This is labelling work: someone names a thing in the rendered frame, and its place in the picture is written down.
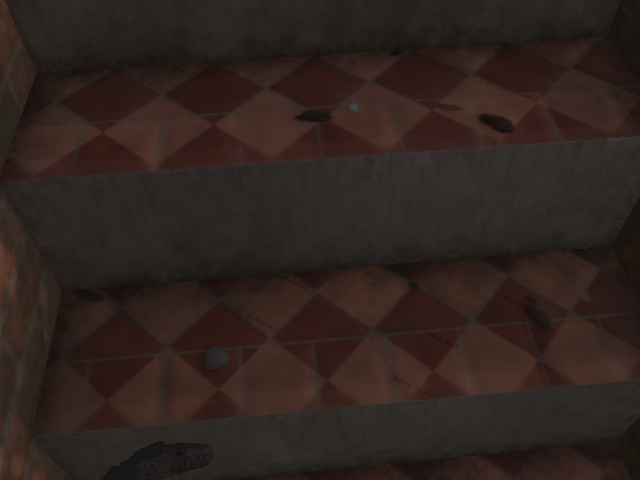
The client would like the robot left hand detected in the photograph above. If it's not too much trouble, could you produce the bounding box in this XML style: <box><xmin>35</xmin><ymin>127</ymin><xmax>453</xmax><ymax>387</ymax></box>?
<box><xmin>101</xmin><ymin>441</ymin><xmax>214</xmax><ymax>480</ymax></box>

